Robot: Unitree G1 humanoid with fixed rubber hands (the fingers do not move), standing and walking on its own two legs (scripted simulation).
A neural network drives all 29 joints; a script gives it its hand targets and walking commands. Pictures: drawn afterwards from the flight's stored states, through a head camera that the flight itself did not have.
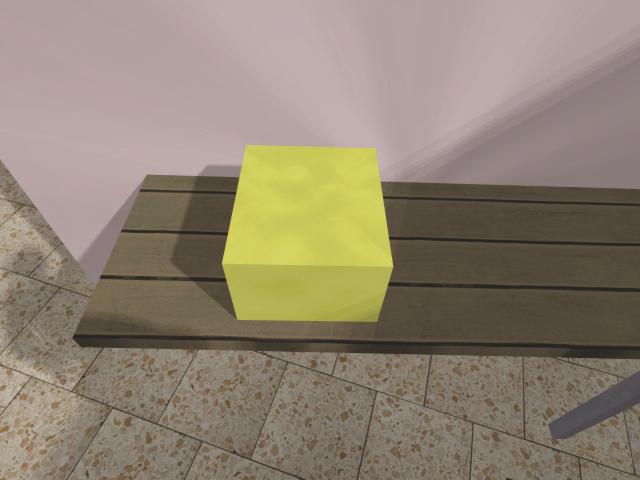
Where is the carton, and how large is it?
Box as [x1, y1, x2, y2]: [222, 145, 392, 321]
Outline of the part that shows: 246,145 222,261 223,269 237,319 376,321 392,269 392,261 375,148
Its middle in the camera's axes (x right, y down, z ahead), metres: -0.02 -0.01 +0.66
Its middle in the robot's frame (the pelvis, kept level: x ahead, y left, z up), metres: +0.49 +0.04 -0.02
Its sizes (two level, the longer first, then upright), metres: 0.259 0.228 0.153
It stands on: a table, 0.67 m high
